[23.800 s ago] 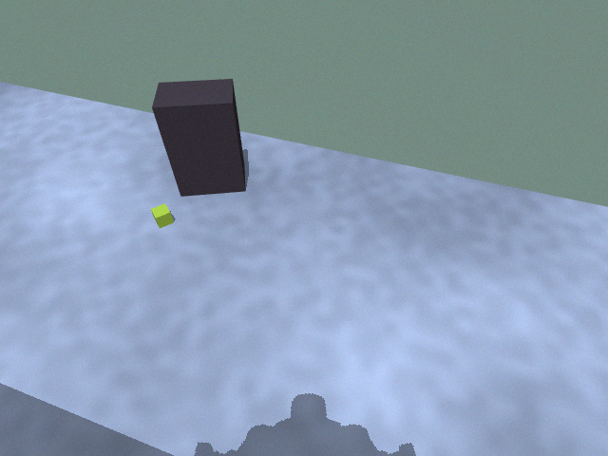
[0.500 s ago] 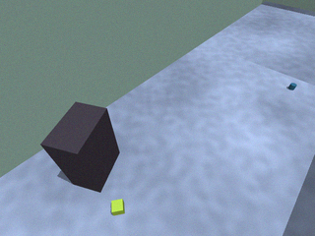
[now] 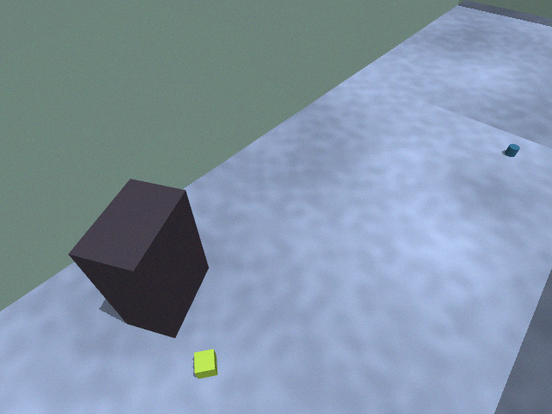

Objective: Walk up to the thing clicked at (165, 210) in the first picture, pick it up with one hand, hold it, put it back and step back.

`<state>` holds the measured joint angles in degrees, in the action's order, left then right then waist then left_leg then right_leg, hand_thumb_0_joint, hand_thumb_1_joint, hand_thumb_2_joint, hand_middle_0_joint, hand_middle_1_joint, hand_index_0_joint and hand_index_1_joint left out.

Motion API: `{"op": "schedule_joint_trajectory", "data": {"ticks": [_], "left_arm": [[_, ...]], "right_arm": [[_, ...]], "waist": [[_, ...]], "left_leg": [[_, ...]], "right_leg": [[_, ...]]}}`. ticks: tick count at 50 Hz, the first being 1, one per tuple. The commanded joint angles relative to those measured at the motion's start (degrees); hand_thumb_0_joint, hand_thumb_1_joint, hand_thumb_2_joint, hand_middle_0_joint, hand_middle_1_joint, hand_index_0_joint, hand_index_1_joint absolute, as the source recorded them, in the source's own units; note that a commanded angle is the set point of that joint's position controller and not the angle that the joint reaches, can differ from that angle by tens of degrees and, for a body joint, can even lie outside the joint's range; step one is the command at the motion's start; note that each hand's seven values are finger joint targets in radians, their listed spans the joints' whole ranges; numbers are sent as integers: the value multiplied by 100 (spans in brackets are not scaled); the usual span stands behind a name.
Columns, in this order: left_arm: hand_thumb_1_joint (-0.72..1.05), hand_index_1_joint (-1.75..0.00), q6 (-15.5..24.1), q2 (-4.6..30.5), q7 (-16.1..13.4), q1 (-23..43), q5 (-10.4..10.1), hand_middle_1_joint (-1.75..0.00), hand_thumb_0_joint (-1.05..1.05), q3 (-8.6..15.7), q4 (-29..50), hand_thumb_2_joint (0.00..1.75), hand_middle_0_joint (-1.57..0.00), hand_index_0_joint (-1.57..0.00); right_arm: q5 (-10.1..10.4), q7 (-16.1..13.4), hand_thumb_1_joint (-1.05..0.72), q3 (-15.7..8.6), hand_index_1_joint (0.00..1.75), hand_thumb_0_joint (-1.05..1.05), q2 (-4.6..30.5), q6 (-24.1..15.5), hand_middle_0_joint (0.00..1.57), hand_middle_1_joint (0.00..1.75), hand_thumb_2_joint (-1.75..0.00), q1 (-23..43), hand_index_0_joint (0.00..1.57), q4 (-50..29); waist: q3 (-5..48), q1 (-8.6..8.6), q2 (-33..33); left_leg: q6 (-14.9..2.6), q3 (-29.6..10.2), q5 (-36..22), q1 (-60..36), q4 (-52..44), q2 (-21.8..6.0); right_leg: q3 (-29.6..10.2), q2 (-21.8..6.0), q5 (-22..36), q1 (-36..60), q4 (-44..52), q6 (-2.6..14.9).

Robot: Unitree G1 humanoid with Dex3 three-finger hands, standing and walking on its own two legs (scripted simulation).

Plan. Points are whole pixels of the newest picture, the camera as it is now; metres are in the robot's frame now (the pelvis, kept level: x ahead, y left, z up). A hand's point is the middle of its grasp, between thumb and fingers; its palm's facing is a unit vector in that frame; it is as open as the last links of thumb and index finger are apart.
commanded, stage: stand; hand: left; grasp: from above
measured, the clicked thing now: (205, 363) +0.43 +0.26 -0.75
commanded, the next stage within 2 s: rise first in 0.72 s
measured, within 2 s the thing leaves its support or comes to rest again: neither
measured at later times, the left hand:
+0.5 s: hand out of the picture +0.07 +0.26 -0.15, palm faces -0.02 -0.93 -0.36, open 7.4 cm
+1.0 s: hand out of the picture +0.13 +0.26 -0.16, palm faces +0.01 -0.94 -0.33, open 8.1 cm
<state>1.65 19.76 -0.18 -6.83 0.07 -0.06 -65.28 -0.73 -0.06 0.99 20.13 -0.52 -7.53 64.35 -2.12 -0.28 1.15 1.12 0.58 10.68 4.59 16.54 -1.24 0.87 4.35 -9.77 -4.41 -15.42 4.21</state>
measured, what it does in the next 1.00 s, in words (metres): stands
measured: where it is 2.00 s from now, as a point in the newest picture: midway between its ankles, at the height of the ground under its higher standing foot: outside the picture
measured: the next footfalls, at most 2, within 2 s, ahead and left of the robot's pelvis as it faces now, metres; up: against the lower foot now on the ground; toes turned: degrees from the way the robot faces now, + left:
none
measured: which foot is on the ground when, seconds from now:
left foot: down 0.00-1.00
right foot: down 0.00-1.00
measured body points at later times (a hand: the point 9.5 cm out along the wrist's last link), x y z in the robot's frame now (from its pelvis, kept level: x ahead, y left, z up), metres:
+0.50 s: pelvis +0.00 +0.00 +0.00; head +0.01 +0.00 +0.45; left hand +0.07 +0.31 -0.13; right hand +0.06 -0.29 -0.14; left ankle -0.02 +0.13 -0.75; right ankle -0.02 -0.07 -0.75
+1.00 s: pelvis -0.02 +0.01 -0.01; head +0.05 +0.01 +0.43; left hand +0.13 +0.31 -0.14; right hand +0.08 -0.26 -0.15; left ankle -0.02 +0.13 -0.75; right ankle -0.02 -0.07 -0.75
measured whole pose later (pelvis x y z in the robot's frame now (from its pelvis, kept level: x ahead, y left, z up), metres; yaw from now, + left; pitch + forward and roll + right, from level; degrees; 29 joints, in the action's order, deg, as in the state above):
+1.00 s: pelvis -0.02 +0.01 -0.01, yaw +2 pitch +5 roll +0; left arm 1.6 18.6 0.8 2.4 2.0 4.7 -61.6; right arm 2.0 -2.0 0.4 17.1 -2.1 -10.4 50.1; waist -2.0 -1.0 0.0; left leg 0.1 -0.5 14.4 19.8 28.9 0.4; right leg 2.4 2.6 -14.8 -19.8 -29.1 3.5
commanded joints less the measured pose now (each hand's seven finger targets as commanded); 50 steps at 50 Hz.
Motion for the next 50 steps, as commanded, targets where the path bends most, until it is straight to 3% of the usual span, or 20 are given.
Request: {"op": "schedule_joint_trajectory", "data": {"ticks": [1, 5, 7, 11, 14, 20, 22, 28, 34, 39, 41, 42, 43, 44, 45, 46, 47, 48, 49, 50], "left_arm": [[90, -30, 107, 1298, -97, 180, 12, -30, 0, 255, 294, 90, -20, -20], [90, -30, 97, 1283, -100, 201, 25, -30, 0, 258, 308, 90, -20, -20], [90, -30, 101, 1259, -108, 116, 24, -30, 0, 247, 275, 90, -20, -20], [90, -30, 92, 1285, -104, 232, 24, -30, 0, 270, 312, 90, -20, -20], [90, -30, 103, 1280, -103, 219, 23, -30, 0, 266, 316, 90, -20, -20], [90, -30, 65, 1270, -96, 196, 37, -30, 0, 262, 279, 90, -20, -20], [90, -30, 81, 1259, -84, 202, 35, -30, 0, 250, 293, 90, -20, -20], [90, -30, 93, 1224, -84, 174, 29, -30, 0, 229, 296, 90, -20, -20], [90, -30, 93, 1241, -104, 137, 35, -30, 0, 231, 262, 90, -20, -20], [90, -30, 84, 1254, -97, 178, 17, -30, 0, 235, 272, 90, -20, -20], [82, -36, 94, 1279, -93, 194, 22, -37, 0, 238, 298, 82, -25, -26], [74, -44, 594, 213, -159, 2204, -313, -45, 0, 171, 2308, 85, -29, -28], [66, -52, 516, 598, -176, 2814, -292, -53, 0, 297, 1989, 81, -29, -27], [58, -60, 208, 893, -183, 1621, -175, -60, 0, 502, 691, 81, -28, -26], [50, -68, 95, 943, -95, 1134, -90, -68, 0, 606, 435, 81, -26, -25], [44, -71, 105, 1215, -48, 1542, 63, -72, 0, 674, 796, 80, -24, -25], [36, -77, 155, 1659, -20, 1743, 200, -77, 0, 963, 1032, 82, -22, -23], [28, -84, 67, 1528, 57, 1242, 410, -85, 0, 1003, 723, 82, -18, -20], [20, -90, -30, 1165, 138, 617, 541, -93, 0, 906, 364, 80, -17, -21], [12, -93, -80, 1196, 166, 254, 695, -96, 0, 974, 447, 84, -15, -18]], "right_arm": [[23, -92, -90, -237, 30, 0, 1134, -143, 20, 30, -90, 128, 20, -328], [19, -104, -90, -246, 30, 0, 1148, -132, 20, 30, -90, 153, 20, -340], [33, -96, -90, -254, 30, 0, 1172, -117, 20, 30, -90, 152, 20, -342], [15, -106, -90, -244, 30, 0, 1143, -129, 20, 30, -90, 114, 20, -345], [8, -100, -90, -242, 30, 0, 1125, -137, 20, 30, -90, 118, 20, -354], [9, -85, -90, -269, 30, 0, 1164, -113, 20, 30, -90, 130, 20, -332], [8, -83, -90, -250, 30, 0, 1138, -129, 20, 30, -90, 129, 20, -338], [22, -84, -90, -266, 30, 0, 1163, -144, 20, 30, -90, 152, 20, -328], [23, -89, -90, -279, 30, 0, 1176, -125, 20, 30, -90, 167, 20, -321], [15, -84, -90, -247, 30, 0, 1122, -127, 20, 30, -90, 117, 20, -301], [6, -87, -92, -249, 30, 0, 1134, -146, 20, 30, -91, 98, 20, -317], [435, -210, -93, -18, 30, 0, 297, -423, 20, 30, -90, 188, 20, -1820], [452, -264, -85, -42, 30, 0, 456, -423, 20, 30, -88, -126, 20, -1495], [436, -294, -85, -90, 30, 0, 591, -340, 20, 30, -89, -269, 20, -1439], [415, -286, -85, -166, 30, 0, 577, -268, 20, 30, -89, -339, 20, -1609], [351, -306, -84, -267, 30, 0, 576, -283, 20, 30, -88, -361, 20, -1774], [322, -325, -82, -345, 30, 0, 584, -310, 20, 30, -88, -465, 20, -1863], [270, -291, -82, -414, 30, 0, 538, -326, 20, 30, -88, -521, 20, -2039], [240, -247, -86, -472, 30, 0, 531, -314, 20, 30, -89, -718, 20, -2076], [237, -215, -84, -526, 30, 0, 547, -304, 20, 30, -88, -741, 20, -2240]], "waist": [[400, -18, -117], [441, -13, -99], [422, 0, -157], [403, -44, -96], [392, -32, -110], [169, -19, -107], [282, -16, -46], [407, -10, -75], [376, -11, -142], [289, -18, -41], [418, -22, -65], [-150, -688, 124], [201, -491, -68], [28, -407, -383], [39, -182, -374], [506, -159, -405], [1022, -81, -257], [1420, -92, -259], [1569, -57, -415], [1811, 128, -280]], "left_leg": [[-247, -590, -870, -113, -129, -677], [-264, -575, -860, -119, -109, -694], [-250, -544, -890, -111, -45, -659], [-270, -582, -849, -131, -152, -705], [-264, -585, -953, -102, -143, -702], [-280, -601, -343, 101, -210, -656], [-300, -627, -563, 0, -215, -698], [-274, -624, -796, -77, -172, -686], [-264, -597, -800, -81, -117, -659], [-284, -638, -668, -39, -222, -676], [-286, -626, -949, -105, -190, -708], [-271, 121, -310, 800, 309, 216], [-311, 80, -196, 808, 452, 223], [-335, 92, -32, 1041, 573, 272], [-324, 98, -145, 1245, 770, 235], [-333, 83, -231, 1286, 934, 261], [-321, 57, -388, 1370, 1166, 281], [-326, 48, -625, 1540, 1425, 318], [-326, 23, -729, 1814, 1718, 352], [-304, 18, -900, 1962, 1879, 393]], "right_leg": [[-920, -1202, 1483, 102, 219, -270], [-878, -1193, 1463, 119, 203, -256], [-901, -1216, 1741, 154, 216, -362], [-882, -1179, 1431, 101, 191, -231], [-874, -1191, 1508, 101, 185, -249], [-910, -1146, 548, -53, 363, -267], [-910, -1159, 892, -11, 284, -219], [-877, -1179, 1223, 90, 232, -250], [-879, -1195, 1414, 100, 234, -320], [-885, -1165, 997, 9, 243, -225], [-865, -1181, 1272, 111, 167, -210], [-270, -503, 746, -1256, -311, -333], [-233, -500, 476, -953, -404, -363], [-175, -453, 192, -1034, -443, -334], [-140, -451, 180, -1154, -630, -317], [-196, -507, 254, -1134, -775, -328], [-300, -566, 490, -1027, -1015, -359], [-282, -593, 899, -956, -1318, -362], [-243, -557, 1150, -1049, -1665, -340], [-230, -543, 1348, -939, -1892, -299]]}}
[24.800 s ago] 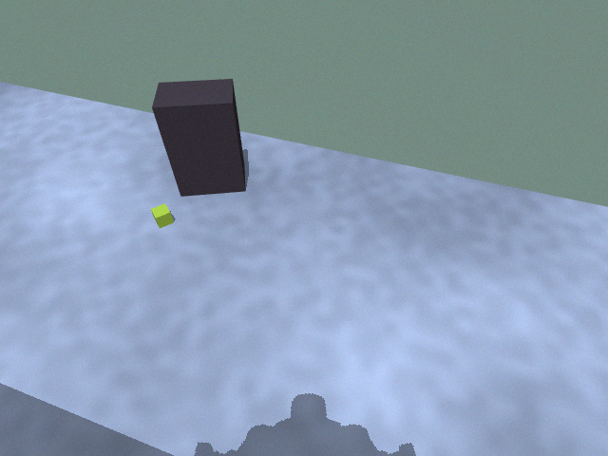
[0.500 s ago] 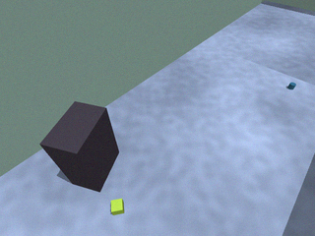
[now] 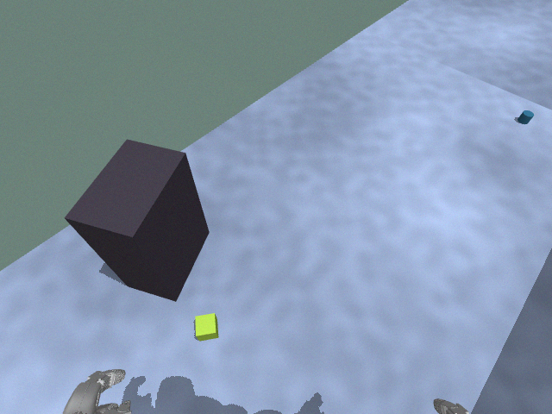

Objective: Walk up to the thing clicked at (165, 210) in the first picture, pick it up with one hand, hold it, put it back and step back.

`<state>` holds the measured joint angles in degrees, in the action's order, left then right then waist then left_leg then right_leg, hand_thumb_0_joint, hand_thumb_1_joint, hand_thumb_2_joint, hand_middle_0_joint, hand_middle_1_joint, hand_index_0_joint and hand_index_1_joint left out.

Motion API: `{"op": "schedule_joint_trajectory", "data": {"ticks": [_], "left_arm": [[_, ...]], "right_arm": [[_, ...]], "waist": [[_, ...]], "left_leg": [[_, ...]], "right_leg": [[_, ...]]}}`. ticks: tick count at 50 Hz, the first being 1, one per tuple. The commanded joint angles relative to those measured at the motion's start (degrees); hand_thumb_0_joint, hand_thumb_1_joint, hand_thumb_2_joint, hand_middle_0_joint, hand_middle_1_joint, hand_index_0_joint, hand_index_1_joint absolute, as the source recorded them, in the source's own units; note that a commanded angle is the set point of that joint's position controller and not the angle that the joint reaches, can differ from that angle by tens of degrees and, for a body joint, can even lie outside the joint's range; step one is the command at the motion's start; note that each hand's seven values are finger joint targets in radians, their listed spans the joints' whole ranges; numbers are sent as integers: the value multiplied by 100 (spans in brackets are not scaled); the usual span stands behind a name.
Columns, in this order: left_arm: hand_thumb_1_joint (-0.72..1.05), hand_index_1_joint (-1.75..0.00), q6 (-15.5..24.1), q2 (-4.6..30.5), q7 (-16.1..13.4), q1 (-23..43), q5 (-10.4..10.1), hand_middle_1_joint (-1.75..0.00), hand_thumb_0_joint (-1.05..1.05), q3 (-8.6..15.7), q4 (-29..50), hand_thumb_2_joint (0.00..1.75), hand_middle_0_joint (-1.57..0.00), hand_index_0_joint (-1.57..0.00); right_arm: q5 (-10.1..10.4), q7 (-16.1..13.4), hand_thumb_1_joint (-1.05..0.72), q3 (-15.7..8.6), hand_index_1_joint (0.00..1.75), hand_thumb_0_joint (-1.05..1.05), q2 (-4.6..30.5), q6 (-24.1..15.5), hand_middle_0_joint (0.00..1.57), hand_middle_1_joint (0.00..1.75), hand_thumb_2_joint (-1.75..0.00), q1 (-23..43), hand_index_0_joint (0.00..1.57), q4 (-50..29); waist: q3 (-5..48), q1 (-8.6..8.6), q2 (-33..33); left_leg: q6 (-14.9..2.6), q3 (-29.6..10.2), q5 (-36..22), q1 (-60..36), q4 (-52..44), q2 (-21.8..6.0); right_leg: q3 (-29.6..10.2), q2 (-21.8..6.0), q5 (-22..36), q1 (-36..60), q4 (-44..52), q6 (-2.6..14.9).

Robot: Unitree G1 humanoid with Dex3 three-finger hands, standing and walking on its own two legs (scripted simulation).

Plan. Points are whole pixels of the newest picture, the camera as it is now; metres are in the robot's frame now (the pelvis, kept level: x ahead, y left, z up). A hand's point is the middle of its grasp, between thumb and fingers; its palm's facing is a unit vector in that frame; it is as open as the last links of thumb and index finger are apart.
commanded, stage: rise first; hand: left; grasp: from above
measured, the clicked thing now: (207, 327) +0.45 +0.23 -0.74
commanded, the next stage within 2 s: none
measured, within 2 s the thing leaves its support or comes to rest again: neither
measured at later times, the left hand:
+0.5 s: hand out of the picture +0.13 +0.26 -0.22, palm faces -0.19 -0.87 -0.46, open 13.8 cm
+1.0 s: hand (151, 379) +0.24 +0.29 -0.40, palm faces -0.44 -0.43 -0.79, open 13.9 cm
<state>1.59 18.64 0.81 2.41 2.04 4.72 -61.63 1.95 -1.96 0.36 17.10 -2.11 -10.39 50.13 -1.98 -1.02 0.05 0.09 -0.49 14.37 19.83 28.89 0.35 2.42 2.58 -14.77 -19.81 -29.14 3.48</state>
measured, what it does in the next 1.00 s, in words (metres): lowers itself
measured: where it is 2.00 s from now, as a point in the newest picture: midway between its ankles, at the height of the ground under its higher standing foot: outside the picture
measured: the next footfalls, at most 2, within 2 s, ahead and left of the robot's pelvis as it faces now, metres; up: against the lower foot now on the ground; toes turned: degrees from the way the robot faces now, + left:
none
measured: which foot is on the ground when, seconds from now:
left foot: down 0.00-1.00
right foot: down 0.00-1.00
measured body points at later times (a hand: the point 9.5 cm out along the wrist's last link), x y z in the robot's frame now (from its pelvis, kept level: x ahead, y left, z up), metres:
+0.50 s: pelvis -0.01 +0.02 -0.08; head +0.09 +0.04 +0.36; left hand +0.14 +0.31 -0.19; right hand +0.16 -0.23 -0.17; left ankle +0.00 +0.12 -0.74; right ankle +0.00 -0.08 -0.74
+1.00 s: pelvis -0.07 +0.02 -0.26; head +0.11 +0.02 +0.15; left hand +0.26 +0.31 -0.36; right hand +0.10 -0.25 -0.39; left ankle +0.00 +0.12 -0.74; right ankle +0.00 -0.08 -0.74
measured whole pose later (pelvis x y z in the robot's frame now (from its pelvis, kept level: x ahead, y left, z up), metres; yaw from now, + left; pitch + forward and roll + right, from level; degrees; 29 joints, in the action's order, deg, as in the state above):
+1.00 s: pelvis -0.07 +0.02 -0.26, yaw -1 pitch +33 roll -1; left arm 0.2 24.9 -9.5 19.6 41.2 2.4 -47.3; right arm 0.2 3.0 -2.2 17.0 -8.8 -4.9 37.4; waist 10.1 -1.5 1.1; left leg -2.0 0.8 37.6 99.7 104.7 0.5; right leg 4.6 0.3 -37.4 -98.9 -103.6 3.3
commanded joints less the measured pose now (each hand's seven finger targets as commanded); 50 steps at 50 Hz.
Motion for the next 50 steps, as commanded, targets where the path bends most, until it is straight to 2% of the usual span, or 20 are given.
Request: {"op": "schedule_joint_trajectory", "data": {"ticks": [1, 2, 4, 7, 11, 13, 14, 17, 21, 23, 25, 27, 30, 34, 36, 39, 43, 45, 47, 50], "left_arm": [[4, -93, -115, 1374, 40, -705, 561, -96, 0, 639, 479, 85, -15, -18], [-2, -96, -188, 1343, -5, -614, 621, -99, 0, 608, 973, 86, -12, -15], [-18, -103, -507, 966, -124, -733, 704, -106, 0, 397, 1034, 88, -8, -11], [-42, -103, -825, 880, -271, -436, 767, -104, 0, 292, 1511, 93, -9, -10], [-46, -107, -933, 769, -305, -489, 847, -108, 0, 255, 2179, 95, -4, -5], [-47, -106, -911, 923, -349, -749, 992, -107, 0, 444, 2421, 95, -3, -5], [-47, -106, -844, 892, -354, -499, 1039, -108, 0, 318, 3024, 96, -3, -4], [-50, -106, -821, 944, -418, -952, 1177, -107, 0, 430, 3411, 96, -3, -4], [-52, -107, -949, 784, -437, -1528, 1343, -108, 0, 254, 4114, 96, -5, -5], [-51, -107, -1054, 862, -479, -1708, 1388, -108, 0, 312, 4271, 95, -4, -6], [-53, -106, -1113, 792, -495, -1522, 1445, -107, 0, 163, 4410, 95, -5, -6], [-53, -106, -1119, 773, -515, -1291, 1637, -108, 0, 88, 4012, 94, -5, -7], [-48, -106, -922, 798, -589, -753, 2034, -108, 0, 60, 3484, 92, -4, -6], [-47, -106, -573, 858, -755, -130, 2519, -108, 0, -34, 3777, 94, -3, -5], [-47, -107, -474, 841, -819, -54, 2721, -108, 0, -203, 3642, 95, -2, -3], [-46, -108, -367, 1330, -974, 475, 3119, -109, 0, 114, 3015, 94, -3, -4], [-49, -107, -246, 1799, -1199, 1373, 3663, -108, 0, 320, 2751, 94, -5, -6], [-49, -107, -209, 1825, -1253, 1698, 3868, -108, 0, 268, 2372, 95, -6, -7], [-50, -107, -92, 1810, -1239, 2430, 4030, -108, 0, 120, 2092, 96, -5, -6], [-50, -107, 212, 2341, -1194, 3427, 4293, -109, 0, 153, 1586, 96, -5, -7]], "right_arm": [[-30, -9, -85, -495, 30, 0, 815, -142, 20, 30, -88, -443, 20, -1005], [-12, 8, -82, -516, 30, 0, 800, -133, 20, 30, -88, -409, 20, -1198], [20, 33, -78, -470, 30, 0, 746, -90, 20, 30, -86, -323, 20, -1443], [43, 34, -80, -440, 30, 0, 685, -139, 20, 30, -87, -130, 20, -1759], [11, 43, -77, -471, 30, 0, 643, -299, 20, 30, -87, -193, 20, -2046], [-15, 36, -78, -514, 30, 0, 619, -377, 20, 30, -87, -334, 20, -2079], [-20, 38, -78, -505, 30, 0, 584, -430, 20, 30, -87, -240, 20, -2250], [-47, 26, -80, -503, 30, 0, 540, -541, 20, 30, -87, -197, 20, -2365], [-49, 20, -83, -512, 30, 0, 515, -599, 20, 30, -88, -215, 20, -2556], [-45, -2, -83, -526, 30, 0, 554, -609, 20, 30, -88, -181, 20, -2593], [-58, 0, -85, -498, 30, 0, 552, -653, 20, 30, -89, -174, 20, -2588], [-74, 0, -86, -504, 30, 0, 582, -709, 20, 30, -89, -172, 20, -2550], [-117, 54, -83, -483, 30, 0, 580, -814, 20, 30, -88, -78, 20, -2524], [-128, 150, -79, -497, 30, 0, 709, -965, 20, 30, -87, -3, 20, -2505], [-120, 184, -77, -540, 30, 0, 828, -1012, 20, 30, -87, 35, 20, -2416], [-90, 226, -79, -581, 30, 0, 898, -998, 20, 30, -87, 42, 20, -2155], [-86, 336, -84, -623, 30, 0, 937, -949, 20, 30, -89, 21, 20, -1963], [-97, 391, -84, -618, 30, 0, 939, -916, 20, 30, -89, 5, 20, -1868], [-121, 448, -84, -657, 30, 0, 929, -894, 20, 30, -89, -64, 20, -1766], [-186, 464, -85, -705, 30, 0, 871, -873, 20, 30, -89, -94, 20, -1653]], "waist": [[2080, 307, 40], [2255, 380, 300], [1792, 268, 243], [1393, 99, 6], [1460, 0, -81], [1695, 20, -58], [1891, -20, 90], [1987, 10, 300], [2324, 11, 429], [2370, -8, 432], [2371, -137, 463], [2136, -260, 274], [2109, -262, 266], [3081, -113, 674], [3425, -187, 782], [3577, -131, 575], [4109, -1, 622], [4323, 41, 551], [4360, -122, 368], [4301, -279, 81]], "left_leg": [[-177, 121, -1389, 347, 701, 251], [-150, 106, -1534, 182, 694, 240], [-133, 86, -1317, 436, 782, 242], [-127, 48, -644, 952, 1061, 164], [-145, -1, -87, 1405, 1557, 104], [-156, -6, -123, 1544, 1841, 102], [-149, -8, -150, 1517, 1970, 87], [-115, -63, -152, 1760, 2295, 47], [-108, -118, -234, 1811, 2496, 47], [-100, -176, -243, 1862, 2596, 24], [-86, -278, -346, 1995, 2784, -28], [-105, -318, -243, 2452, 3122, -45], [-113, -292, 36, 3214, 3756, -30], [-27, -408, -118, 3327, 4317, -8], [43, -567, -358, 3293, 4587, -61], [-25, -499, -412, 4078, 5192, 6], [-90, -333, -5, 4898, 5812, 111], [-98, -290, 134, 5161, 6050, 128], [-143, -223, 522, 5713, 6378, 153], [-194, -26, 1515, 6817, 6888, 210]], "right_leg": [[-383, -337, 1880, 648, -628, -197], [-370, -299, 1810, 581, -628, -172], [-337, -236, 1415, 139, -565, -165], [-274, -189, 697, -534, -790, -165], [-219, -150, 60, -1243, -1325, -174], [-228, -170, 106, -1392, -1600, -177], [-247, -172, 127, -1551, -1765, -172], [-213, -146, 42, -1922, -2165, -161], [-226, -124, 80, -2078, -2399, -144], [-204, -99, 44, -2225, -2503, -155], [-167, -98, 53, -2508, -2716, -152], [-132, -83, -47, -2979, -3027, -156], [-110, -83, -326, -3830, -3712, -117], [-74, -92, -378, -4632, -4627, -70], [-15, -92, -338, -5161, -5061, -67], [-34, -83, -207, -5559, -5567, -59], [-118, -101, -340, -5890, -5978, -59], [-102, -106, -462, -6051, -6141, -54], [-112, -110, -700, -6240, -6249, -74], [-257, -103, -1549, -6323, -6323, -131]]}}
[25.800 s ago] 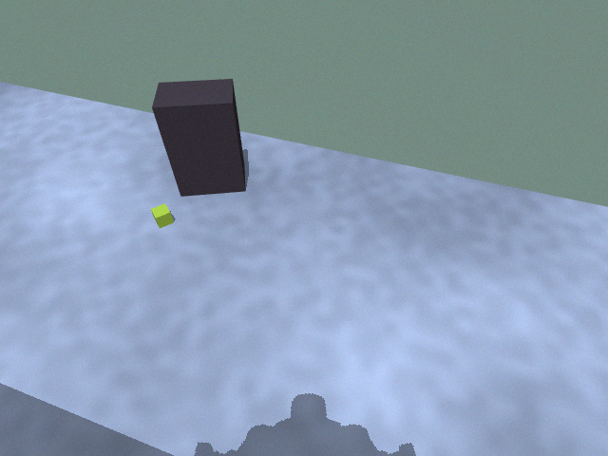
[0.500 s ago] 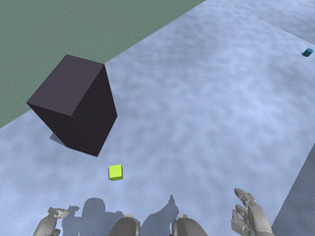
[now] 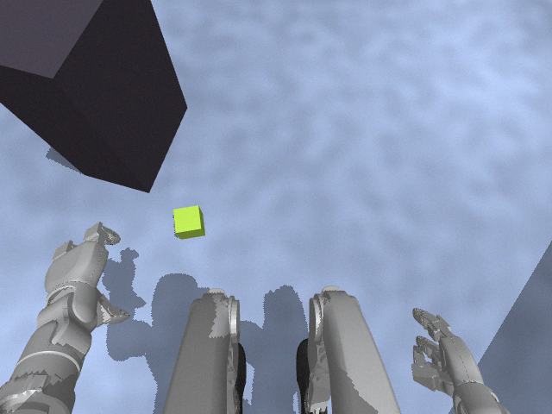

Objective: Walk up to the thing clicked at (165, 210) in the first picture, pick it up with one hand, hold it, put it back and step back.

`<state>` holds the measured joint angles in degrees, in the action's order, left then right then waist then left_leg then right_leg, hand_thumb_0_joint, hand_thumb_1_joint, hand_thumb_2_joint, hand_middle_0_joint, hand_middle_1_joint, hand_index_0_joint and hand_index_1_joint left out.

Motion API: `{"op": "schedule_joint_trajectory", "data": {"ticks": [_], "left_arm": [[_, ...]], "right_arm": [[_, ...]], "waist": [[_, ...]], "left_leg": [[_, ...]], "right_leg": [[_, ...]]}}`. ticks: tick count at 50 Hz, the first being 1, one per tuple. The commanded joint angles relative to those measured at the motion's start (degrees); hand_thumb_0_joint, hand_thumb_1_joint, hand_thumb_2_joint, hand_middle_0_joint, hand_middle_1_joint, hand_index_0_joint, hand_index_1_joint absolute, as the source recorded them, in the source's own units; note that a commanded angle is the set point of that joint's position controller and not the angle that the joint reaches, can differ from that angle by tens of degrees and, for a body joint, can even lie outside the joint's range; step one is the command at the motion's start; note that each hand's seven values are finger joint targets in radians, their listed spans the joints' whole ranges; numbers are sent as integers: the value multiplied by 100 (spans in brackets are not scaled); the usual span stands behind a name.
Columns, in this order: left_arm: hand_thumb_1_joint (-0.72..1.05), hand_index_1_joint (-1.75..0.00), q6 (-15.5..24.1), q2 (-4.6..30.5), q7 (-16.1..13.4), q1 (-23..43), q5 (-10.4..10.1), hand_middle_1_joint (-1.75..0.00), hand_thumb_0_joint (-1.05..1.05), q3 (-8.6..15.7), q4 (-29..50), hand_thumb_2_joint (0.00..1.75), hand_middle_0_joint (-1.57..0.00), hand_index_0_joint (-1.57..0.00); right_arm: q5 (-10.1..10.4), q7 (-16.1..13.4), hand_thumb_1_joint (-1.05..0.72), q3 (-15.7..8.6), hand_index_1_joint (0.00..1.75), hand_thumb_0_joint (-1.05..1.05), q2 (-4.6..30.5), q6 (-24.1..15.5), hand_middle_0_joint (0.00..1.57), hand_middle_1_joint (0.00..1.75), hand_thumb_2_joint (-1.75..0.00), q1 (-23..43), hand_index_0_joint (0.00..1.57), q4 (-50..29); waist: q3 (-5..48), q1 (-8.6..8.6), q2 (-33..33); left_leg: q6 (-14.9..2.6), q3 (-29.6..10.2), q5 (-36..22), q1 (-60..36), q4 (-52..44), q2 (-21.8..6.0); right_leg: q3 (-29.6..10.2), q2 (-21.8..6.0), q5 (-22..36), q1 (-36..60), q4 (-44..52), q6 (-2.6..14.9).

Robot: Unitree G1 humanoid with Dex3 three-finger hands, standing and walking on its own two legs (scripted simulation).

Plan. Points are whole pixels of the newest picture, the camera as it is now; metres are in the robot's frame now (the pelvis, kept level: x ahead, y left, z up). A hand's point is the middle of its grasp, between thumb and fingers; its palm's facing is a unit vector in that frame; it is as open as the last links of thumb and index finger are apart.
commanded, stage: rise first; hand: left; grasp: from above
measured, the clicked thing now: (189, 222) +0.52 +0.22 -0.48
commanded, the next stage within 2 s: approach in 1.62 s
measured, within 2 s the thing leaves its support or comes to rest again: neither
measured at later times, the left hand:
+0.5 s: hand (133, 242) +0.41 +0.29 -0.27, palm faces -0.46 -0.08 -0.88, open 13.8 cm
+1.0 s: hand (147, 233) +0.45 +0.28 -0.33, palm faces -0.46 -0.04 -0.89, open 13.9 cm
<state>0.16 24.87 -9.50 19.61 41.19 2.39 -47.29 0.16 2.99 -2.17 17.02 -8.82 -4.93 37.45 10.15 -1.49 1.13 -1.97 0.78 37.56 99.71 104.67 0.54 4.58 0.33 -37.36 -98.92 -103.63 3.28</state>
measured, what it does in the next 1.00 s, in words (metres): lowers itself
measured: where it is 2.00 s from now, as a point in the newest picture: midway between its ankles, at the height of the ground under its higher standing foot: (271, 403)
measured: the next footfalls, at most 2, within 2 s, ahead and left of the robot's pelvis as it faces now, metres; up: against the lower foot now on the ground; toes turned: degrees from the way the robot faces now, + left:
none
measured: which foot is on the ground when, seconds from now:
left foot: down 0.00-1.00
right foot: down 0.00-1.00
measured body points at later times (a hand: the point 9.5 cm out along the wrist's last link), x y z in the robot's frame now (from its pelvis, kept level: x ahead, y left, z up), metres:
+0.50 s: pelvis -0.02 +0.01 -0.11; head +0.20 +0.04 +0.28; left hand +0.43 +0.29 -0.22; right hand +0.04 -0.28 -0.23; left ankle +0.07 +0.10 -0.48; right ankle +0.07 -0.10 -0.48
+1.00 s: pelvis -0.01 +0.01 -0.15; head +0.25 +0.04 +0.22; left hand +0.47 +0.28 -0.28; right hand +0.04 -0.27 -0.27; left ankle +0.07 +0.10 -0.48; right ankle +0.07 -0.10 -0.48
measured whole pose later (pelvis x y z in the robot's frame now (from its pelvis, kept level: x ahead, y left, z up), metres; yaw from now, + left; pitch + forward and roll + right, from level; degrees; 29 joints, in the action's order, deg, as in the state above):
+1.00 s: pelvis -0.01 +0.01 -0.15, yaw -5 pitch +37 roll -7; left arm 12.0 41.7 -24.5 53.0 70.7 7.3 -81.7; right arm -7.5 8.1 1.7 15.3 -4.6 -7.2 42.1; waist 3.4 -10.9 -0.7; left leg -3.8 -1.8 40.1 129.7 132.1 -1.3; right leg 9.3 0.0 -38.2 -127.0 -127.6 3.6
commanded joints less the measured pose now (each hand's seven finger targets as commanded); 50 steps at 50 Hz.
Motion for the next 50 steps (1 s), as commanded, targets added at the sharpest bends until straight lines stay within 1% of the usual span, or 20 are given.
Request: {"op": "schedule_joint_trajectory", "data": {"ticks": [1, 3, 5, 8, 10, 13, 17, 21, 22, 25, 27, 31, 32, 33, 36, 39, 41, 45, 48, 50], "left_arm": [[-49, -107, 475, 1913, -177, 1845, 483, -109, 0, 468, -27, 95, -6, -7], [-50, -107, 695, 1965, -185, 2399, 664, -109, 0, 306, -162, 96, -5, -7], [-47, -108, 892, 2293, -232, 2594, 826, -110, 0, 419, -453, 95, -3, -5], [-47, -107, 1111, 2431, -324, 3071, 1111, -109, 0, 394, -870, 98, -2, -4], [-45, -106, 1195, 2867, -468, 3408, 1376, -108, 0, 614, -869, 96, -3, -5], [-45, -104, 1211, 2751, -714, 3535, 1751, -106, 0, 520, -1384, 95, -3, -6], [-46, -102, 1154, 3056, -1008, 3802, 2067, -104, 0, 695, -1606, 95, -4, -7], [-48, -100, 1104, 2958, -1170, 3971, 2367, -103, 0, 556, -2007, 95, -5, -7], [-48, -99, 1090, 2788, -1188, 3846, 2441, -102, 0, 479, -2145, 95, -5, -8], [-49, -99, 1127, 2922, -1248, 4251, 2651, -102, 0, 451, -1930, 95, -5, -8], [-49, -98, 1149, 2669, -1262, 4159, 2700, -100, 0, 315, -2261, 95, -6, -8], [-48, -97, 1278, 2915, -1352, 4416, 2812, -100, 0, 470, -2057, 94, -6, -9], [-48, -98, 1294, 2822, -1375, 4508, 2822, -101, 0, 424, -2001, 93, -6, -9], [-48, -98, 1311, 2780, -1403, 4620, 2850, -101, 0, 374, -2035, 93, -7, -9], [-48, -98, 1320, 2902, -1536, 4655, 2901, -102, 0, 555, -2274, 93, -6, -9], [-48, -99, 1309, 3032, -1645, 4859, 2968, -102, 0, 611, -2355, 93, -7, -10], [-47, -97, 1250, 2915, -1690, 4685, 2961, -100, 0, 577, -2717, 92, -9, -11], [-49, -100, 1182, 3181, -1751, 4977, 2912, -103, 0, 718, -2600, 93, -7, -9], [-50, -100, 1141, 3164, -1722, 5009, 2887, -103, 0, 618, -2717, 94, -7, -10], [-49, -99, 1148, 3422, -1701, 4968, 2837, -102, 0, 787, -2627, 93, -8, -10]], "right_arm": [[-23, -38, -85, -474, 30, 0, 878, -197, 20, 30, -89, -672, 20, -326], [-71, -36, -85, -473, 30, 0, 866, -200, 20, 30, -89, -761, 20, -277], [-99, -44, -82, -467, 30, 0, 861, -196, 20, 30, -88, -798, 20, -185], [-157, -37, -81, -416, 30, 0, 881, -161, 20, 30, -88, -887, 20, -54], [-179, -41, -81, -389, 30, 0, 933, -98, 20, 30, -88, -941, 20, 11], [-220, -32, -82, -342, 30, 0, 939, 13, 20, 30, -88, -984, 20, 109], [-304, 3, -84, -278, 30, 0, 935, 201, 20, 30, -89, -1021, 20, 171], [-365, 55, -88, -260, 30, 0, 961, 311, 20, 30, -89, -1134, 20, 316], [-384, 70, -88, -261, 30, 0, 965, 334, 20, 30, -90, -1185, 20, 340], [-427, 138, -89, -289, 30, 0, 1079, 376, 20, 30, -90, -1255, 20, 418], [-458, 187, -89, -274, 30, 0, 1064, 410, 20, 30, -90, -1294, 20, 380], [-520, 259, -90, -285, 30, 0, 1152, 426, 20, 30, -90, -1400, 20, 417], [-546, 282, -90, -303, 30, 0, 1179, 423, 20, 30, -90, -1411, 20, 439], [-555, 297, -90, -287, 30, 0, 1165, 428, 20, 30, -90, -1432, 20, 448], [-615, 338, -90, -249, 30, 0, 1231, 424, 20, 30, -90, -1522, 20, 469], [-669, 387, -90, -216, 30, 0, 1191, 412, 20, 30, -90, -1604, 20, 464], [-693, 405, -91, -163, 30, 0, 1153, 399, 20, 30, -90, -1580, 20, 424], [-718, 427, -91, -113, 30, 0, 1168, 380, 20, 30, -90, -1588, 20, 421], [-740, 427, -91, -52, 30, 0, 1121, 378, 20, 30, -90, -1548, 20, 411], [-747, 432, -91, -18, 30, 0, 1090, 380, 20, 30, -90, -1585, 20, 428]], "waist": [[3159, -188, -105], [3351, -322, -124], [3329, -272, -100], [3246, -361, 12], [3432, -266, 348], [3303, -424, 497], [3446, -417, 561], [3401, -545, 823], [3321, -572, 860], [3563, -592, 1431], [3163, -782, 1185], [3499, -748, 1342], [3536, -741, 1534], [3532, -791, 1573], [3526, -844, 1498], [3441, -928, 1387], [3287, -943, 1229], [3546, -914, 1329], [3386, -997, 1162], [3415, -922, 1109]], "left_leg": [[2, -114, -653, -1013, -516, 196], [-20, -58, -472, -699, -184, 200], [-27, -23, -317, -421, 9, 203], [-40, -36, -79, -118, 161, 219], [-24, -42, -59, -278, 196, 216], [-31, -125, 45, -272, 253, 206], [-86, -135, -231, -186, 451, 198], [-58, -214, -503, -277, 576, 158], [-39, -257, -627, -377, 591, 140], [72, -469, -919, -820, 588, 64], [54, -529, -804, -552, 641, 59], [118, -693, -1141, -903, 756, 10], [162, -747, -1207, -1056, 749, -22], [157, -740, -1239, -1068, 788, -21], [174, -806, -1380, -1075, 885, -38], [85, -687, -1233, -778, 1053, -21], [42, -617, -1018, -503, 1115, -11], [-13, -481, -1017, -347, 1289, -5], [-102, -348, -876, 77, 1452, 18], [-121, -322, -922, 212, 1508, 19]], "right_leg": [[-544, 120, 457, 1555, 1103, -125], [-689, 113, 78, 1509, 1078, -157], [-760, 109, -231, 1408, 1039, -177], [-657, 135, -546, 1036, 862, -148], [-507, 140, -480, 782, 645, -102], [-261, 158, -373, 354, 368, -64], [-150, 146, 53, 260, 89, -65], [21, 159, 529, -135, -263, -34], [57, 148, 662, -259, -340, -31], [154, 105, 841, -747, -690, 16], [199, 111, 777, -873, -711, -8], [230, 65, 899, -1104, -952, -22], [237, 48, 882, -1282, -1028, -18], [257, 78, 899, -1319, -1041, -7], [269, 37, 986, -1394, -1123, -39], [241, 71, 1064, -1215, -1089, -50], [228, 76, 1010, -1165, -1068, -64], [211, 124, 1129, -930, -1105, -82], [183, 176, 1148, -669, -1001, -116], [172, 181, 1194, -458, -1020, -128]]}}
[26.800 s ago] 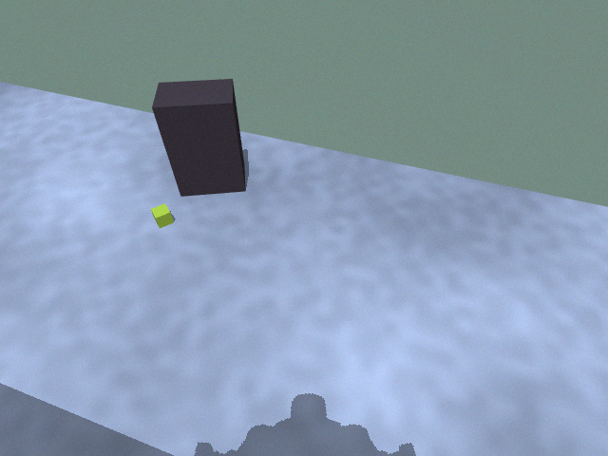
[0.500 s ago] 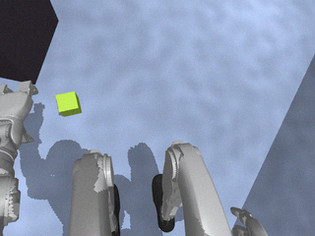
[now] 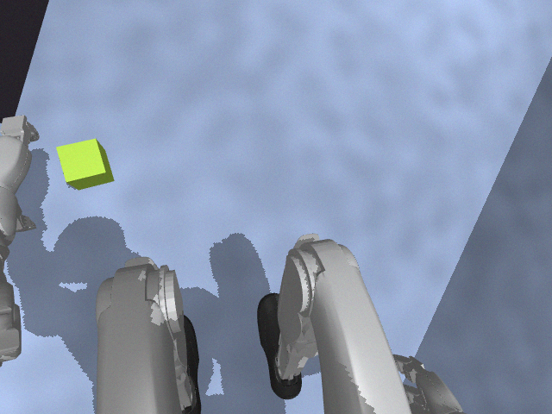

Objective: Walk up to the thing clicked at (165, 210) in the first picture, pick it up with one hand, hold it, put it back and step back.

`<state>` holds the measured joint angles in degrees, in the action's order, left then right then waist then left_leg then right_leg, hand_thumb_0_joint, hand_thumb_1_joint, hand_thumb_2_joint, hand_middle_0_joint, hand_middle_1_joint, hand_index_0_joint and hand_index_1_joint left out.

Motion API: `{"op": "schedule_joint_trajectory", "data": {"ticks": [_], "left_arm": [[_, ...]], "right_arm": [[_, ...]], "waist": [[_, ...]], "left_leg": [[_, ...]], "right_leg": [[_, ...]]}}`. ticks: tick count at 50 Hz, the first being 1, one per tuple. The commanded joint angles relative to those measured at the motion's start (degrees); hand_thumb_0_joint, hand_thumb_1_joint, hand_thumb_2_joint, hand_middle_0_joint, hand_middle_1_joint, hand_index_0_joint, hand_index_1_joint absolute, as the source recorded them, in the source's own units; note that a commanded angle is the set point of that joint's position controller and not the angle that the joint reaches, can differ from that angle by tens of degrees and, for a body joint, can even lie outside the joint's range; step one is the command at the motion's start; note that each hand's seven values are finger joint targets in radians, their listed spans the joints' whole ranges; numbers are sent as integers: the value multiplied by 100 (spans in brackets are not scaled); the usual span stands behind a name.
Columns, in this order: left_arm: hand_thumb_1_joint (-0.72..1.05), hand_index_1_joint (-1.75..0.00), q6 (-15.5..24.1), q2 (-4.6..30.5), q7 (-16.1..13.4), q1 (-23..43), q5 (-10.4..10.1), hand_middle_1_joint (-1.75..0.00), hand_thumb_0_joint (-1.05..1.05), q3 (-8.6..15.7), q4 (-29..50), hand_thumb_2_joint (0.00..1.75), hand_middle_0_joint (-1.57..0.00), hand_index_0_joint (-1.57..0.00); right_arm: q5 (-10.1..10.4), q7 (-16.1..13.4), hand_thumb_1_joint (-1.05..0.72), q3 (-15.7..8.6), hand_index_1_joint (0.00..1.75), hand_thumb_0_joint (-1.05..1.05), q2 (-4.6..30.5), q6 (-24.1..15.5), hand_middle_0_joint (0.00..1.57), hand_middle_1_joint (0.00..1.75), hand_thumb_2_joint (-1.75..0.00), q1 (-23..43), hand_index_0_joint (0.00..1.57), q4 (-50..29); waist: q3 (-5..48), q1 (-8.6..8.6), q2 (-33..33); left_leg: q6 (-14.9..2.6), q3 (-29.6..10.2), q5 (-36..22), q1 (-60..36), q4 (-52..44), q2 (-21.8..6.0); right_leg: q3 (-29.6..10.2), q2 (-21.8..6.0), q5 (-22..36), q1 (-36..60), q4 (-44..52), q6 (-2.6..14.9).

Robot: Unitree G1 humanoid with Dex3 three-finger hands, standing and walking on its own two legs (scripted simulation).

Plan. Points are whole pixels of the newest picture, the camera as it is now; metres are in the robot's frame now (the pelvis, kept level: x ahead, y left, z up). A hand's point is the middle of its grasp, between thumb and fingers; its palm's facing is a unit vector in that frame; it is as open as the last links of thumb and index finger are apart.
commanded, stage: rise first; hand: left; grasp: from above
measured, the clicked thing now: (86, 165) +0.51 +0.27 -0.33
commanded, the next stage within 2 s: approach in 0.62 s
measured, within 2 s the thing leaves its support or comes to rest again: neither
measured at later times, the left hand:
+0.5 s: hand (25, 182) +0.45 +0.32 -0.21, palm faces -0.45 -0.10 -0.89, open 14.1 cm
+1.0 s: hand (60, 158) +0.49 +0.28 -0.23, palm faces -0.42 -0.08 -0.90, open 14.1 cm
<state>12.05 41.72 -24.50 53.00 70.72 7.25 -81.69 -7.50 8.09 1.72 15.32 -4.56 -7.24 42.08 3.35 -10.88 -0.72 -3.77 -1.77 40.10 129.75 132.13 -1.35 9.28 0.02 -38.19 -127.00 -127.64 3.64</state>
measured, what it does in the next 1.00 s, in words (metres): stands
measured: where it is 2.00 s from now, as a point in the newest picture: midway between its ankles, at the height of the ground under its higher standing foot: (233, 375)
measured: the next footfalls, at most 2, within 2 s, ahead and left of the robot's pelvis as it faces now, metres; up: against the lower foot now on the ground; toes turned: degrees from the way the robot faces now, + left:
none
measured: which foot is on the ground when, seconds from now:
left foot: down 0.00-1.00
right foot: down 0.00-1.00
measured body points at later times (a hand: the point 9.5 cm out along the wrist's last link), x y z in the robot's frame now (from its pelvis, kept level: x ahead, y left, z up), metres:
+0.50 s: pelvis +0.00 +0.00 -0.02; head +0.26 +0.07 +0.34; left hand +0.47 +0.32 -0.16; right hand +0.05 -0.27 -0.12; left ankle +0.07 +0.10 -0.33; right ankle +0.10 -0.09 -0.33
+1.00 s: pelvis +0.00 +0.00 -0.03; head +0.27 +0.08 +0.32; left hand +0.51 +0.28 -0.18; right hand +0.04 -0.27 -0.13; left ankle +0.07 +0.10 -0.33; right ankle +0.10 -0.09 -0.33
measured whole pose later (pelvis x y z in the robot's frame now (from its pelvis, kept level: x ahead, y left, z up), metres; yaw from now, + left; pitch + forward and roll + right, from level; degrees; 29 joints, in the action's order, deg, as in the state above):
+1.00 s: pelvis +0.00 +0.00 -0.03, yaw -3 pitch +36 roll -9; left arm 10.2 45.8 -25.1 62.2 70.4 2.4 -86.7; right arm -9.0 9.2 7.3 16.0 -6.3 -8.1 41.3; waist -0.4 -16.1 -2.8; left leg -4.3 -4.0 40.8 135.0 139.4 -2.2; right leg 11.9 0.4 -37.6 -131.2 -132.7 3.6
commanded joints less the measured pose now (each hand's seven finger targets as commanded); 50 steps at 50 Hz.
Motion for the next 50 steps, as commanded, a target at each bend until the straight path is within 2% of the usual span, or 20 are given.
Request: {"op": "schedule_joint_trajectory", "data": {"ticks": [1, 3, 4, 7, 12, 13, 19, 21, 24, 29, 33, 35, 36, 37, 38, 40, 44, 45, 47, 50], "left_arm": [[-50, -99, -58, 1755, -188, 1499, -127, -101, 0, 327, 688, 95, -8, -10], [-50, -99, -71, 1638, -174, 1476, -160, -101, 0, 244, 637, 94, -8, -10], [-50, -99, -60, 1641, -165, 1524, -147, -101, 0, 253, 686, 94, -8, -10], [-51, -100, -47, 1866, -140, 1483, -137, -101, 0, 324, 710, 95, -7, -9], [-51, -98, 18, 1838, -83, 1565, -109, -100, 0, 271, 885, 96, -7, -9], [-52, -97, 25, 1811, -80, 1506, -111, -99, 0, 211, 764, 96, -8, -9], [-54, -97, 61, 1850, -112, 1558, -114, -98, 0, 242, 756, 98, -8, -8], [-54, -98, 78, 1920, -146, 1718, -90, -98, 0, 206, 836, 99, -7, -7], [-54, -97, 27, 1894, -214, 1684, -57, -97, 0, 203, 612, 100, -7, -7], [-55, -98, -24, 1882, -254, 1869, -48, -98, 0, 119, 478, 100, -6, -6], [-56, -99, -83, 1872, -236, 1858, -83, -98, 0, 114, 491, 101, -6, -6], [-55, -98, -95, 1984, -224, 1881, -85, -99, 0, 172, 440, 100, -7, -6], [-61, -98, -98, 1916, -192, 1828, -110, -95, 0, 123, 484, 105, -8, -5], [-56, -100, -119, 1837, -168, 1797, -125, -100, 0, 15, 300, 100, -7, -7], [-55, -100, -100, 1834, -152, 2028, -127, -100, 0, 28, 495, 99, -8, -8], [-54, -101, -85, 1790, -185, 2159, -146, -101, 0, -42, 400, 98, -8, -9], [-54, -102, -77, 1367, -222, 2684, -119, -103, 0, -380, 327, 98, -7, -8], [-54, -102, -55, 1359, -259, 3079, -137, -103, 0, -434, 478, 98, -7, -8], [-54, -103, -146, 1381, -310, 3089, -73, -104, 0, -473, 369, 98, -7, -8], [-56, -102, -362, 1642, -477, 3281, 59, -102, 0, -337, 439, 100, -8, -8]], "right_arm": [[11, -73, -91, -393, 30, 0, 1280, -48, 20, 30, -90, -1381, 20, -35], [18, -70, -91, -367, 30, 0, 1280, -34, 20, 30, -90, -1340, 20, -44], [6, -69, -91, -361, 30, 0, 1301, -42, 20, 30, -90, -1344, 20, -40], [26, -72, -91, -336, 30, 0, 1276, 4, 20, 30, -90, -1301, 20, -31], [-17, -39, -91, -310, 30, 0, 1451, 13, 20, 30, -90, -1446, 20, -41], [-2, -28, -91, -280, 30, 0, 1424, 28, 20, 30, -90, -1400, 20, -35], [-28, -19, -91, -222, 30, 0, 1495, 27, 20, 30, -90, -1429, 20, -65], [-18, -9, -91, -206, 30, 0, 1505, 33, 20, 30, -90, -1383, 20, -76], [-30, -3, -90, -156, 30, 0, 1501, 27, 20, 30, -90, -1390, 20, -94], [-35, -13, -90, -119, 30, 0, 1569, -27, 20, 30, -90, -1330, 20, -99], [-24, -8, -90, -107, 30, 0, 1547, -42, 20, 30, -90, -1364, 20, -91], [-43, 10, -91, -101, 30, 0, 1568, -53, 20, 30, -90, -1425, 20, -97], [-36, 21, -91, -99, 30, 0, 1536, -68, 20, 30, -91, -1416, 20, -96], [-36, 24, -90, -66, 30, 0, 1515, -61, 20, 30, -90, -1375, 20, -83], [-41, 26, -91, -71, 30, 0, 1529, -63, 20, 30, -90, -1429, 20, -80], [-49, 19, -91, -31, 30, 0, 1530, -78, 20, 30, -90, -1428, 20, -71], [-96, 34, -91, -4, 30, 0, 1561, -153, 20, 30, -90, -1570, 20, 20], [-101, 25, -91, 19, 30, 0, 1601, -166, 20, 30, -90, -1567, 20, 44], [-129, 28, -91, 65, 30, 0, 1625, -190, 20, 30, -90, -1624, 20, 20], [-134, 37, -91, 111, 30, 0, 1666, -169, 20, 30, -90, -1639, 20, 3]], "waist": [[4129, 4, 1225], [4136, 3, 1305], [4082, -79, 1354], [4062, 52, 1519], [4019, -156, 1656], [3977, -94, 1652], [3910, -195, 1747], [4013, -161, 1846], [3759, -225, 1659], [3540, -300, 1879], [3816, -262, 1873], [3741, -354, 1728], [3691, -311, 1807], [3615, -335, 1720], [3719, -452, 1722], [3701, -494, 1669], [3520, -825, 1784], [3664, -884, 1906], [3692, -894, 2048], [4049, -792, 2611]], "left_leg": [[52, -72, -1229, -2816, -1197, 201], [71, -97, -1257, -2852, -1175, 184], [80, -159, -1265, -2907, -1152, 168], [89, -134, -1318, -2818, -1143, 171], [137, -297, -1653, -3102, -1069, 115], [134, -282, -1513, -2988, -1076, 131], [165, -371, -1481, -3069, -1036, 100], [161, -345, -1454, -3022, -998, 101], [132, -313, -1173, -2739, -998, 115], [189, -445, -982, -2742, -1062, 88], [182, -402, -1241, -2903, -962, 95], [142, -366, -1260, -2722, -843, 105], [163, -376, -1300, -2752, -877, 100], [124, -300, -1247, -2562, -780, 105], [130, -335, -1315, -2633, -771, 97], [113, -317, -1257, -2498, -703, 97], [143, -366, -1145, -2555, -644, 69], [150, -408, -1094, -2575, -644, 54], [181, -434, -1222, -2763, -647, 47], [272, -453, -1555, -3197, -770, 29]], "right_leg": [[-296, 220, 1331, 2406, 1384, -173], [-279, 240, 1332, 2300, 1311, -151], [-249, 233, 1328, 2167, 1277, -152], [-261, 271, 1380, 2258, 1224, -123], [-133, 267, 1589, 1977, 1067, -120], [-147, 277, 1480, 1993, 1041, -104], [-75, 275, 1430, 1784, 932, -109], [-64, 304, 1430, 1804, 892, -94], [-48, 310, 1274, 1801, 944, -106], [26, 269, 1091, 1392, 779, -80], [4, 288, 1324, 1552, 766, -89], [-15, 279, 1389, 1675, 789, -125], [-21, 263, 1398, 1651, 755, -111], [-43, 303, 1399, 1719, 812, -119], [-24, 303, 1466, 1758, 797, -131], [-17, 323, 1445, 1793, 809, -138], [39, 343, 1378, 1585, 820, -130], [78, 356, 1344, 1514, 801, -122], [107, 354, 1454, 1513, 760, -112], [129, 334, 1710, 1519, 614, -70]]}}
